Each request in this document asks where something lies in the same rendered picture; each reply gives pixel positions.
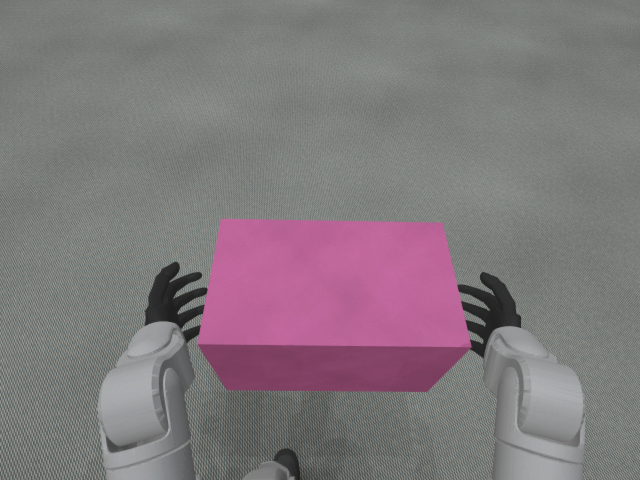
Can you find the right robot forearm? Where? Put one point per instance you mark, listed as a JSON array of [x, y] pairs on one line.
[[541, 410]]

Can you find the left robot foot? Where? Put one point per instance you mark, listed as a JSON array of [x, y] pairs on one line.
[[289, 459]]

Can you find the carton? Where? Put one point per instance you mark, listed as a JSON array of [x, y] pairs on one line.
[[311, 305]]

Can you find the left robot shin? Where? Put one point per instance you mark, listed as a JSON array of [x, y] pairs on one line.
[[274, 464]]

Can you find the left robot forearm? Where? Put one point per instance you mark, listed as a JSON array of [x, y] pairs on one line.
[[142, 414]]

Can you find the robot left hand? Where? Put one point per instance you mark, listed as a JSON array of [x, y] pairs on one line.
[[163, 308]]

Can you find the robot right hand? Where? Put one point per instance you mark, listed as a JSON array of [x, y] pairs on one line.
[[502, 310]]

